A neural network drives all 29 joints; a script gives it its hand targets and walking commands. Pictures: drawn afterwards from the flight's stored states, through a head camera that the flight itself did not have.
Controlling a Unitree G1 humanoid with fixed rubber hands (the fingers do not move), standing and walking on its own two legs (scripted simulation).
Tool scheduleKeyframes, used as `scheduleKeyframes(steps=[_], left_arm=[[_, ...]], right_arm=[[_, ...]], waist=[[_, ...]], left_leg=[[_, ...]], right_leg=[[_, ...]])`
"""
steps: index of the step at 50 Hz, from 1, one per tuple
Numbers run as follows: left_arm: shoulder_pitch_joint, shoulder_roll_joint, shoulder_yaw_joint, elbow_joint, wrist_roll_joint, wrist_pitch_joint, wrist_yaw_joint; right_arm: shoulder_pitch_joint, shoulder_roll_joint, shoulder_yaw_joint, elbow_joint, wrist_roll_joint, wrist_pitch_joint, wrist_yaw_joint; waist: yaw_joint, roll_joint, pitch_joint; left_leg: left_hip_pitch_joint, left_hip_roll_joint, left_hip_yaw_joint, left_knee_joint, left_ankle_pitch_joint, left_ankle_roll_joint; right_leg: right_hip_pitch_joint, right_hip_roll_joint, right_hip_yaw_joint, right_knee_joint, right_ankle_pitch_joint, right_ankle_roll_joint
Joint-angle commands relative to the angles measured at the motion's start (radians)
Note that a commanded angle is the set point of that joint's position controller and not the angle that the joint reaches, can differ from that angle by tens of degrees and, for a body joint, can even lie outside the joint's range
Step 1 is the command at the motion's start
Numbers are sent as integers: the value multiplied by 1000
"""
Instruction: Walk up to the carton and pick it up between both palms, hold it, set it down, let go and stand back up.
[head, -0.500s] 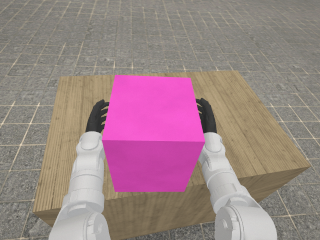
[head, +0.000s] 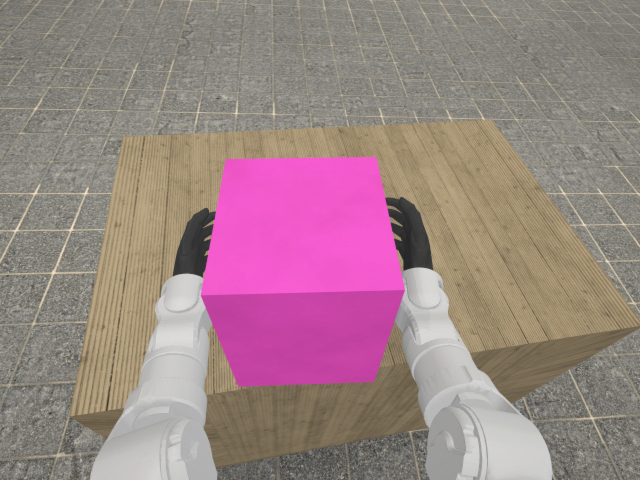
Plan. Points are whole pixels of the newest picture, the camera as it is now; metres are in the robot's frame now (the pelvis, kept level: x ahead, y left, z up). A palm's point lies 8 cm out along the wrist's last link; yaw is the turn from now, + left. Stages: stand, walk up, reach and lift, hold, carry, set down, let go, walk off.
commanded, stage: set down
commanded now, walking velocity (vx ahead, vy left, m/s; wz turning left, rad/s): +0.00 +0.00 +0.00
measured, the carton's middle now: (304, 277) +0.39 +0.07 +0.01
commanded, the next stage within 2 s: none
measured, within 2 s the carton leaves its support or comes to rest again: neither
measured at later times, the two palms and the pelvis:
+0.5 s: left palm (190, 274) +0.36 +0.22 +0.02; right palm (409, 263) +0.40 -0.06 +0.05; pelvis +0.00 +0.00 +0.00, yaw -1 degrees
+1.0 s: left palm (191, 275) +0.36 +0.22 +0.02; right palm (410, 269) +0.40 -0.07 +0.05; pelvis -0.01 +0.01 +0.00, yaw -1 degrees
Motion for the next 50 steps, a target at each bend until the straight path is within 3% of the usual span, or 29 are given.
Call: scheduleKeyframes(steps=[1,7,12,15,24,50], left_arm=[[-673,-553,-350,-67,-1,-88,-78],[-677,-554,-350,-43,1,-127,-70],[-659,-542,-334,-9,9,-144,-73],[-647,-539,-318,9,16,-150,-73],[-642,-518,-282,28,33,-163,-70],[-534,-485,-181,38,114,-129,-69]], right_arm=[[-528,628,308,-12,-69,-57,119],[-512,643,306,18,-80,-76,121],[-492,635,287,49,-93,-81,119],[-497,634,281,48,-95,-87,121],[-490,619,241,84,-110,-89,132],[-447,569,151,76,-159,-80,160]], waist=[[17,97,-622],[19,108,-647],[9,81,-609],[26,81,-607],[29,81,-580],[54,55,-489]], left_leg=[[371,-25,93,83,491,-13],[369,-21,91,103,521,-17],[344,-20,91,95,475,-12],[328,-20,96,93,468,-6],[319,-19,105,94,439,-4],[295,-17,122,79,385,23]], right_leg=[[104,10,-57,30,387,31],[73,9,-55,38,388,24],[69,11,-52,34,363,25],[72,8,-47,39,354,23],[36,11,-43,31,279,15],[-2,12,-37,11,122,4]])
